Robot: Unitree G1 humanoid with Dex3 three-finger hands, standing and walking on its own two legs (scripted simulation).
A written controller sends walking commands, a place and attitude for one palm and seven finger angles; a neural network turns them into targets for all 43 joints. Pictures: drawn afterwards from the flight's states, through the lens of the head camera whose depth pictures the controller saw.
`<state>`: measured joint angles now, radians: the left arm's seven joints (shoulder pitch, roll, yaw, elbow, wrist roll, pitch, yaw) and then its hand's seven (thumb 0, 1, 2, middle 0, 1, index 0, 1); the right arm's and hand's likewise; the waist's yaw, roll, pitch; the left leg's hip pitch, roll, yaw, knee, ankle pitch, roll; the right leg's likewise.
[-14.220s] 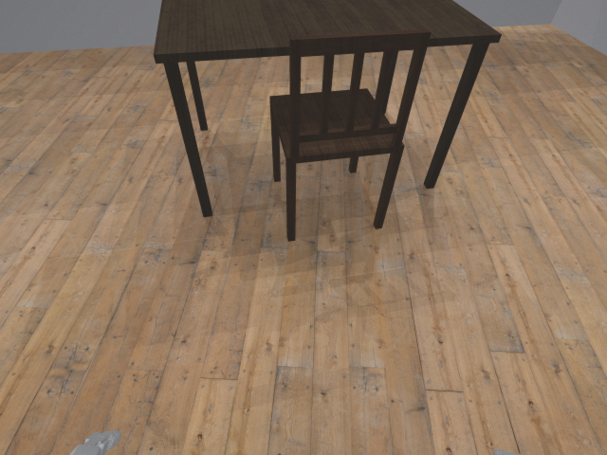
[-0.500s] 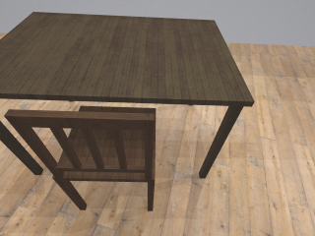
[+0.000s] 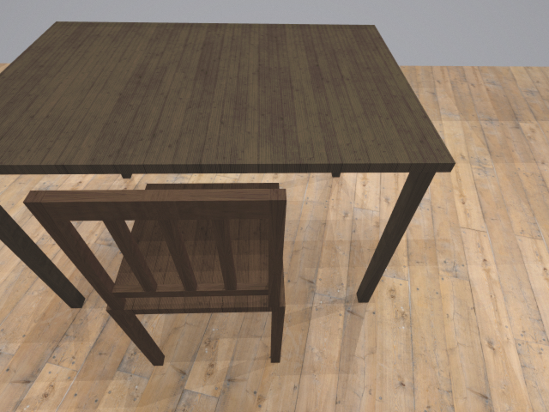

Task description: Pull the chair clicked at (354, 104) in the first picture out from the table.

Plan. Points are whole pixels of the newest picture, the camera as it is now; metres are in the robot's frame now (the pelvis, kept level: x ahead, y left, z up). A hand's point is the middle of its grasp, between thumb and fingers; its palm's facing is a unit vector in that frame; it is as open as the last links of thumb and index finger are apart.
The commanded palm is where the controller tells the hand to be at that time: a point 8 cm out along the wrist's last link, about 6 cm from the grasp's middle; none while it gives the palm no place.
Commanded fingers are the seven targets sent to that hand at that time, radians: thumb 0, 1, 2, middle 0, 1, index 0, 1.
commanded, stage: look again from close up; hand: left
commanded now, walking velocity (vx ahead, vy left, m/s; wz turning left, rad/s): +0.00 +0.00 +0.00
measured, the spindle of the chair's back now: (180, 256) +0.41 +0.21 -0.09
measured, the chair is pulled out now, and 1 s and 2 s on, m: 0.00 0.00 0.00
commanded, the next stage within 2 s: raise the hand toward the chair's back in 0.40 s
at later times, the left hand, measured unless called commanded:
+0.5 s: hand out of the picture -0.01 +0.18 -0.17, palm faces +0.00 -0.98 -0.21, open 7.3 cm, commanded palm +0.10 +0.23 -0.06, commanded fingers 0.00 0.88 0.89 -0.20 -0.30 -0.20 -0.30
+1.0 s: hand out of the picture +0.10 +0.17 -0.08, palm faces +0.20 -0.98 -0.04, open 9.9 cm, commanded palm +0.11 +0.23 -0.05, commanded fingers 0.00 0.29 0.64 -0.14 -0.20 -0.14 -0.20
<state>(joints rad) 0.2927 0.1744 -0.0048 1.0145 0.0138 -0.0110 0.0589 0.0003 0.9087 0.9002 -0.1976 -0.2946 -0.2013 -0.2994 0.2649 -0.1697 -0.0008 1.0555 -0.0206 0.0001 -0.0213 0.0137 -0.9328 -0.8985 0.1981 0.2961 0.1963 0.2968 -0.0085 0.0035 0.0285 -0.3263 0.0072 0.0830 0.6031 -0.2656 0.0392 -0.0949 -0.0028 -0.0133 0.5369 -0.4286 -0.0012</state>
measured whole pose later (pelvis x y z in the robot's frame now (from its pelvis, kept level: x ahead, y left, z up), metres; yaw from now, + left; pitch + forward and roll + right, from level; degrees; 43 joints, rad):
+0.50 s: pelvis +0.00 +0.00 +0.01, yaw -1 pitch +0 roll +1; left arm 0.32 0.19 -0.02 1.07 0.01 -0.01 0.05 0.00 0.91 0.90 -0.20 -0.29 -0.20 -0.30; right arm 0.22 -0.18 0.01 1.08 -0.01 -0.01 -0.02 0.01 -0.91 -0.90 0.20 0.30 0.20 0.30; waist 0.01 -0.03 0.04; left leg -0.28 -0.01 0.10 0.49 -0.21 0.05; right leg -0.07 -0.02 0.00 0.46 -0.38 0.01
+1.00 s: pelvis -0.06 -0.05 -0.09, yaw +3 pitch +13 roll -1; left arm 0.47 0.20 0.20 0.18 -0.26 -0.50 -0.25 0.01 0.52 0.74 -0.16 -0.24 -0.17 -0.24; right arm 0.16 -0.27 -0.06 0.54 0.01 -0.18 -0.05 0.01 -0.91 -0.90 0.20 0.30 0.20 0.30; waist 0.03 -0.01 -0.15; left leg -1.01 0.06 -0.03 1.15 -0.37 -0.02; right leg -0.78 0.05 -0.12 1.20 -0.65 -0.08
